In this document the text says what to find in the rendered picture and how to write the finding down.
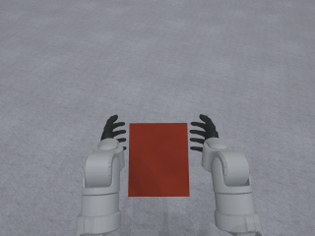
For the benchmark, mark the robot right hand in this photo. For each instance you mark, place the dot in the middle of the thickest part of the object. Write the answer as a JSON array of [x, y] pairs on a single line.
[[210, 131]]

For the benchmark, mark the robot left hand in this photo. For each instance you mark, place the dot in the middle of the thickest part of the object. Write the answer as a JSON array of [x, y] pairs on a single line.
[[108, 130]]

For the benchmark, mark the left robot forearm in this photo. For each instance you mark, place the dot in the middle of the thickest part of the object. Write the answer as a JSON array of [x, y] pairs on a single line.
[[100, 213]]

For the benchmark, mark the right robot forearm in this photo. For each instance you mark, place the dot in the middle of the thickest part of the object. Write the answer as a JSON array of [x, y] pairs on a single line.
[[235, 209]]

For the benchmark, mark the carton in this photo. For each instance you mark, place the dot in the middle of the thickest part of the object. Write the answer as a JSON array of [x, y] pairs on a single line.
[[158, 160]]

